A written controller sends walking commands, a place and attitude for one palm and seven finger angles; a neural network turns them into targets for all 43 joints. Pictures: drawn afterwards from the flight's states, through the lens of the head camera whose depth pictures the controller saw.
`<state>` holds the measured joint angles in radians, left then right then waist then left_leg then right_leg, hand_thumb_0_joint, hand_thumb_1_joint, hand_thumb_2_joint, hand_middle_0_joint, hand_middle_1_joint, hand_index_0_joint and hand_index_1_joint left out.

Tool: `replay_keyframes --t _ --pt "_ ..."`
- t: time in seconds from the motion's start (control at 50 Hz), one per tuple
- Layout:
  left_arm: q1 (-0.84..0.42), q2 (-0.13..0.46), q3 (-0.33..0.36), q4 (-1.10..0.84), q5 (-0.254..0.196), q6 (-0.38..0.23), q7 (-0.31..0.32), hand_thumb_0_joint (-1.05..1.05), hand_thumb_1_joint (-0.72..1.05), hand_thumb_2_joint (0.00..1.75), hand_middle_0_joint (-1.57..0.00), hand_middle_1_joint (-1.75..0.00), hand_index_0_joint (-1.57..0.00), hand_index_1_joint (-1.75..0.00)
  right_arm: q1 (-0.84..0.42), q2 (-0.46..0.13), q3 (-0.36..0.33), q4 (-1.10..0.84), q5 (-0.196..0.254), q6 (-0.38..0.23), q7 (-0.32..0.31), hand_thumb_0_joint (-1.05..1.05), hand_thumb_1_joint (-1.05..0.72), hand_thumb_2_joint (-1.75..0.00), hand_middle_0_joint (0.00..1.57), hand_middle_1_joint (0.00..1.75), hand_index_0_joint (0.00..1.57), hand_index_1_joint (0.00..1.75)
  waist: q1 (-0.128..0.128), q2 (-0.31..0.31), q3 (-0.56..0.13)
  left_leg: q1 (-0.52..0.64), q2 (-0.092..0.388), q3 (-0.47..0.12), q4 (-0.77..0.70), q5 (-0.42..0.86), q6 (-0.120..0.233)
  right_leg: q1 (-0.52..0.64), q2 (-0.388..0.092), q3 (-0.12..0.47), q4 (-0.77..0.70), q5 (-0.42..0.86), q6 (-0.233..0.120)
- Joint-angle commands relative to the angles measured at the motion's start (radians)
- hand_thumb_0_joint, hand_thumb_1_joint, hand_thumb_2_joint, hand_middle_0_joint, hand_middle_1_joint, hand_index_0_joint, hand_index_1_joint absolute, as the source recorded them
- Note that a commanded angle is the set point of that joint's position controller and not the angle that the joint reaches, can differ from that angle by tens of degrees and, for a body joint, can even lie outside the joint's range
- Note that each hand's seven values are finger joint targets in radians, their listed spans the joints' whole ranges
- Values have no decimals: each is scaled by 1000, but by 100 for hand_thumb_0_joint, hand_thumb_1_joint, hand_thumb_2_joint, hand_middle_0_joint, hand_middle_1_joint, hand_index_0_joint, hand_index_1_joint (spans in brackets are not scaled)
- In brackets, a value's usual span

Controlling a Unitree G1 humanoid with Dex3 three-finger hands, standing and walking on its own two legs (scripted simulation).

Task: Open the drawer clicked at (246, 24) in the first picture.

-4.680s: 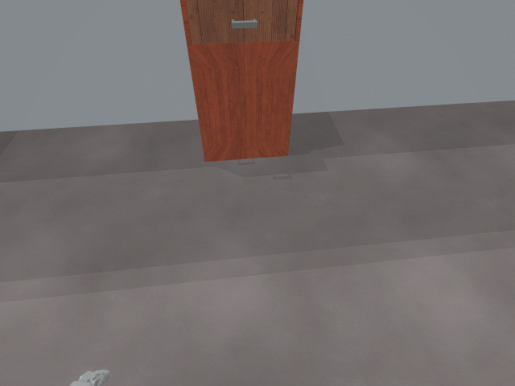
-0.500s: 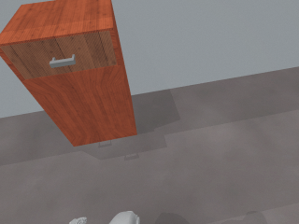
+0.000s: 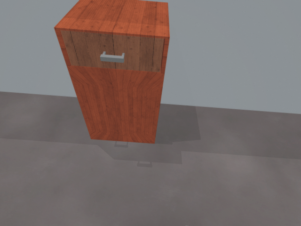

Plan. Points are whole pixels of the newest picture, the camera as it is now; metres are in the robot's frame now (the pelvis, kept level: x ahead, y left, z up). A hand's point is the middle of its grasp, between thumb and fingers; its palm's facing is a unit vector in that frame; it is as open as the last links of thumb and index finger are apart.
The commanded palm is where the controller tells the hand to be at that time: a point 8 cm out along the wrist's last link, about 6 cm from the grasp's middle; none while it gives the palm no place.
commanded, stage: take the last steps up to it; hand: left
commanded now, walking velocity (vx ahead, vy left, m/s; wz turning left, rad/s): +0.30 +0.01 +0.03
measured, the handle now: (113, 56) +0.80 +0.25 +0.00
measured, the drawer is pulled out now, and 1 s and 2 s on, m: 0.00 0.00 0.00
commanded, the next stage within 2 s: come to a stop and stand still in 0.78 s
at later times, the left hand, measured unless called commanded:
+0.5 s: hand out of the picture +0.10 +0.14 -0.17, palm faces +0.09 -0.98 -0.18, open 7.3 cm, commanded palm none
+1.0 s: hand (94, 174) +0.31 +0.22 -0.18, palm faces +0.06 -0.98 -0.19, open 7.3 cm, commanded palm none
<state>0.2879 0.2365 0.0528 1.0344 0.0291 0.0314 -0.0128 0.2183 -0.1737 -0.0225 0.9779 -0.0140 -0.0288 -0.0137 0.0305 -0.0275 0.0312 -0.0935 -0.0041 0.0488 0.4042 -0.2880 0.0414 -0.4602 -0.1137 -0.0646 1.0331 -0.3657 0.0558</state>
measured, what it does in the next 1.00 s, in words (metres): walks ahead: right foot, then left foot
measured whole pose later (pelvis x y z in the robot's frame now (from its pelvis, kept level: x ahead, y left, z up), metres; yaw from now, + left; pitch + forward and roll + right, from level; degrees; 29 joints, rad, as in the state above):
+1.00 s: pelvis +0.26 +0.04 +0.00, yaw +1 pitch -1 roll +1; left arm 0.20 0.18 0.05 1.06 0.02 0.00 0.02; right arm 0.30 -0.13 -0.02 1.09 -0.02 -0.05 -0.03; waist -0.01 -0.03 0.04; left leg -0.14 0.00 0.18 0.39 -0.22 0.05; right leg -0.43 -0.09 -0.07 0.83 -0.30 0.03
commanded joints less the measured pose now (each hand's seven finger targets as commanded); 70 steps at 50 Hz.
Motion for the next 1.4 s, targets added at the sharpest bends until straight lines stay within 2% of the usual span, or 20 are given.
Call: replay_keyframes --t 0.0,0.1,0.16,0.18,0.2,0.22,0.26,0.36,0.54,0.58,0.62,0.66,0.7,0.8,0.98,1.06,1.14,1.18,1.24,1.38 --pt "-88 35 -4 -88 -1 -32 -3 0 90 90 -20 -30 -20 -30 118 -154 -45 12 -4 -13 -7 0 -90 -90 20 30 20 30 -53 155 84 2 243 -186 -222 117 144 -91 -14 -12 -142 41 5" --pt "-120 16 -3 -102 -5 -48 -5 0 90 90 -20 -30 -20 -30 136 -168 -49 41 -12 -13 -5 0 -90 -90 20 30 20 30 -51 144 96 -45 264 -194 -167 126 140 51 20 -43 -367 36 -9" --pt "43 35 13 -40 -1 -67 -2 0 90 90 -20 -30 -20 -30 129 -144 -41 58 -6 -14 -7 0 -90 -90 20 30 20 30 26 69 37 -161 178 -115 49 104 73 352 50 -47 -549 146 -31" --pt "164 100 27 -4 6 -82 5 0 90 90 -20 -30 -20 -30 135 -106 -34 55 3 -21 -1 0 -90 -90 20 30 20 30 75 -78 -41 -278 102 -32 284 29 29 532 -89 124 -628 53 -78" --pt "250 197 49 20 4 -89 16 0 90 90 -20 -30 -20 -30 143 -52 -24 23 8 -24 8 0 -90 -90 20 30 20 30 90 -332 -75 -493 -5 47 566 -261 -10 653 -337 477 -777 28 -181" --pt "268 188 44 20 -12 -81 24 0 90 90 -20 -30 -20 -30 80 -104 -36 5 0 -16 7 0 -90 -90 20 30 20 30 105 -198 -50 -526 38 -40 705 -296 -4 570 -367 522 -842 -52 -227" --pt "122 115 28 -3 -13 -87 27 0 90 90 -20 -30 -20 -30 59 -95 -45 31 -4 -11 17 0 -90 -90 20 30 20 30 46 -144 63 -532 98 -68 794 -118 -5 365 -307 441 -894 -229 -202" --pt "70 11 -1 -4 -8 -104 32 0 90 90 -20 -30 -20 -30 145 -22 -40 83 -14 23 29 0 -90 -90 20 30 20 30 -38 -87 86 -428 131 -15 680 65 -55 213 -176 96 -897 84 -145" --pt "143 61 13 53 1 -106 30 0 90 90 -20 -30 -20 -30 -30 -8 -35 8 -5 -3 47 0 -90 -90 20 30 20 30 7 -96 85 -359 115 52 285 51 -54 294 -193 58 -837 186 -188" --pt "139 58 16 61 -1 -97 30 0 90 90 -20 -30 -20 -30 -11 -13 -36 12 -5 -11 44 0 -90 -90 20 30 20 30 -8 -123 78 -272 95 70 211 61 -44 277 -180 42 -792 183 -172" --pt "124 37 14 59 -4 -85 29 0 90 90 -20 -30 -20 -30 126 -59 -43 56 -9 -22 33 0 -90 -90 20 30 20 30 -74 1 35 -14 74 78 92 86 -38 158 -118 -11 -614 133 -139" --pt "146 -52 -5 25 -16 -80 19 0 90 90 -20 -30 -20 -30 327 -231 -81 98 -20 -29 9 0 -90 -90 20 30 20 30 -125 407 -92 209 413 -386 -132 65 88 -89 84 -128 -80 -235 -58" --pt "67 -29 -2 9 -4 -74 24 0 90 90 -20 -30 -20 -30 253 -188 -66 83 -13 -18 -5 0 -90 -90 20 30 20 30 -104 257 -24 66 420 -360 -191 1 120 -134 16 5 128 -182 -80" --pt "95 -66 -3 47 -3 -56 14 0 90 90 -20 -30 -20 -30 125 -64 -30 58 -4 -46 -18 0 -90 -90 20 30 20 30 -28 94 9 -80 310 -90 -192 348 105 -32 -18 22 71 32 -45" --pt "-8 -56 -16 11 -15 -16 40 0 90 90 -20 -30 -20 -30 108 -82 -21 84 -9 -11 -32 0 -90 -90 20 30 20 30 -31 137 8 -62 294 -28 -93 663 104 134 27 -6 -343 66 -23" --pt "2 -2 -4 2 -12 -16 45 0 90 90 -20 -30 -20 -30 110 -79 -34 101 -1 14 -32 0 -90 -90 20 30 20 30 -11 109 29 -88 246 -15 7 525 38 238 26 1 -567 279 -34" --pt "-9 87 9 -13 -13 -27 59 0 90 90 -20 -30 -20 -30 171 -7 -36 104 12 41 -22 0 -90 -90 20 30 20 30 -43 -113 -67 -159 86 60 162 86 -55 327 -175 169 -545 877 -175" --pt "-23 83 14 -23 -13 -26 65 0 90 90 -20 -30 -20 -30 147 -15 -41 90 10 59 -23 0 -90 -90 20 30 20 30 -21 -191 -99 -193 53 49 345 -206 -64 332 -216 200 -625 904 -240" --pt "-75 77 27 -49 -4 -18 74 0 90 90 -20 -30 -20 -30 113 -9 -45 74 12 69 -24 0 -90 -90 20 30 20 30 -17 -143 -92 -253 42 -21 515 -273 -62 318 -230 212 -645 854 -285" --pt "-114 98 43 -70 0 -9 67 0 90 90 -20 -30 -20 -30 156 -9 -43 62 7 63 -15 0 -90 -90 20 30 20 30 -40 -102 -125 -126 27 -2 170 -78 -70 277 -175 187 -634 509 -211"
